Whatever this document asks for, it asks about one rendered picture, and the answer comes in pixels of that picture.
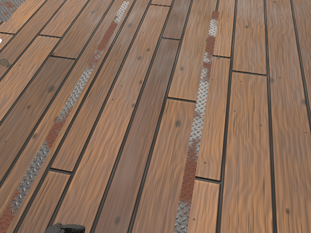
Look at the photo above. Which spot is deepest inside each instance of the robot left hand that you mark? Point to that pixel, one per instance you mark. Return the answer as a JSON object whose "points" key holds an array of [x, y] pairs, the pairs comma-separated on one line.
{"points": [[66, 228]]}

